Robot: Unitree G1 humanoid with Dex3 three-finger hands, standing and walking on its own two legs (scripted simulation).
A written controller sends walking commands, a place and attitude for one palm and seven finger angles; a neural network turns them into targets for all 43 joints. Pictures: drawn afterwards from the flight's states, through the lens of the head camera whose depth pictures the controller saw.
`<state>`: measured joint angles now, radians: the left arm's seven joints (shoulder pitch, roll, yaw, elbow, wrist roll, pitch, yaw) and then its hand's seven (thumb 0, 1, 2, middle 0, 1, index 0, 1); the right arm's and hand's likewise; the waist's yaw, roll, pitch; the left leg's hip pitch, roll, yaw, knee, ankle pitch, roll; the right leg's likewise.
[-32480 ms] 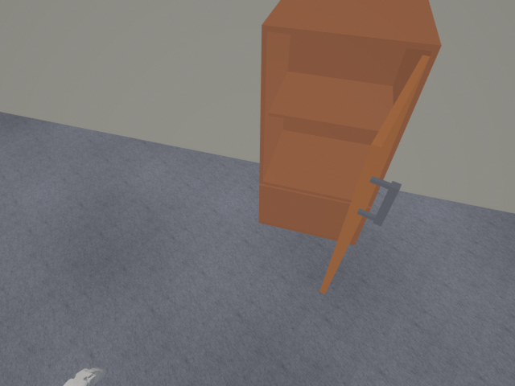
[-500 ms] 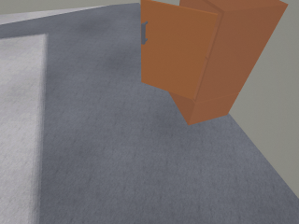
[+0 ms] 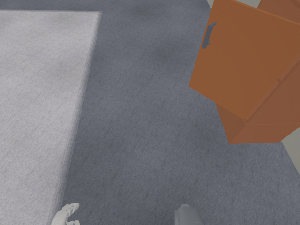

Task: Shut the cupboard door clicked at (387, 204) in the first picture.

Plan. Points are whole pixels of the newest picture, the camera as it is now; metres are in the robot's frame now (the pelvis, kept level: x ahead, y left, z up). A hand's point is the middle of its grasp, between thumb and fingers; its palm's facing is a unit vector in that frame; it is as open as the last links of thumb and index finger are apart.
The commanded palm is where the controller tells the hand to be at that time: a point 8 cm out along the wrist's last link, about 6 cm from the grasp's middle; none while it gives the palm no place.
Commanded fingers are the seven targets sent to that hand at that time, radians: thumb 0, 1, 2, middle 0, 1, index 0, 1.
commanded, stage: walk to a spot facing it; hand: left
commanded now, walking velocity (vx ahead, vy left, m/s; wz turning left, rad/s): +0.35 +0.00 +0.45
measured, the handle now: (209, 35) +0.97 -0.29 -0.04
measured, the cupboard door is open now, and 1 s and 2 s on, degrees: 45 45 45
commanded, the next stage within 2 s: turn to face it in 0.48 s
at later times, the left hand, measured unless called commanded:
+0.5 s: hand out of the picture +0.14 +0.16 -0.18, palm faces +0.33 -0.92 -0.21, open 7.4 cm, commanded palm none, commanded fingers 0.00 0.90 0.90 -0.20 -0.30 -0.20 -0.30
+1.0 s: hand (85, 170) +0.30 +0.23 -0.17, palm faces +0.27 -0.94 -0.21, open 7.4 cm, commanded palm none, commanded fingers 0.00 0.90 0.90 -0.20 -0.30 -0.20 -0.30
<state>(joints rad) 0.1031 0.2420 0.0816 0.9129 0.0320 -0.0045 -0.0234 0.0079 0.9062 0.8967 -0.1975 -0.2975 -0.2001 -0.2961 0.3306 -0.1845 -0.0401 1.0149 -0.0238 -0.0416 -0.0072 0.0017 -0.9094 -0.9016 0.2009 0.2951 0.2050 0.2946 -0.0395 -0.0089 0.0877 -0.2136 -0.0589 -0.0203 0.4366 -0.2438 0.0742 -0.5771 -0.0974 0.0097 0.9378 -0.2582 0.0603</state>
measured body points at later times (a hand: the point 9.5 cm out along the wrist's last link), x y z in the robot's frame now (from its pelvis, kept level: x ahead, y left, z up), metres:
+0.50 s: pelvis +0.20 -0.02 +0.00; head +0.27 +0.01 +0.44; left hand +0.13 +0.21 -0.16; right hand +0.39 -0.24 -0.14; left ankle +0.24 +0.11 -0.70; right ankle +0.18 -0.16 -0.74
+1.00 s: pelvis +0.30 +0.03 -0.01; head +0.33 +0.04 +0.44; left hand +0.29 +0.28 -0.16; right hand +0.45 -0.17 -0.16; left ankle +0.28 +0.11 -0.74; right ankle +0.33 -0.09 -0.72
